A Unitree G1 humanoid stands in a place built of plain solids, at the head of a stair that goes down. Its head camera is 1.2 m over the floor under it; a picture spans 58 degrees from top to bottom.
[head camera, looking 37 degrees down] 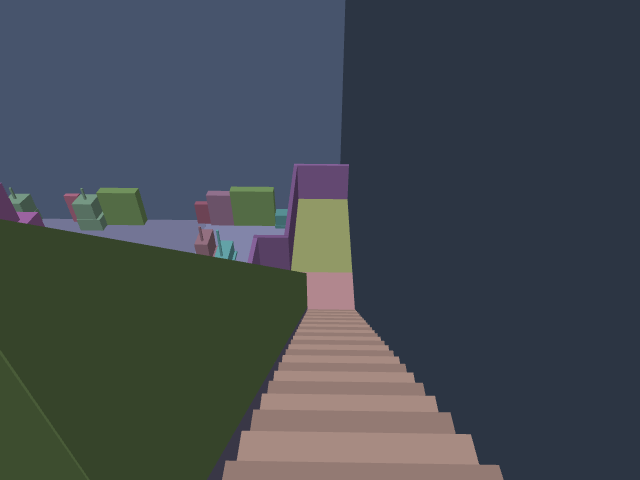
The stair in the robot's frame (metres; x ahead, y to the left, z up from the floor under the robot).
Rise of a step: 0.21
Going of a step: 0.23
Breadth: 1.01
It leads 1 degrees to the right of straight ahead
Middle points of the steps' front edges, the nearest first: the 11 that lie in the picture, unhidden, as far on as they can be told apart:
0.78 -0.15 -0.41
1.01 -0.16 -0.61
1.24 -0.16 -0.82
1.47 -0.16 -1.02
1.70 -0.17 -1.23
1.92 -0.17 -1.43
2.15 -0.17 -1.64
2.38 -0.18 -1.84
2.61 -0.18 -2.05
2.84 -0.19 -2.25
3.07 -0.19 -2.46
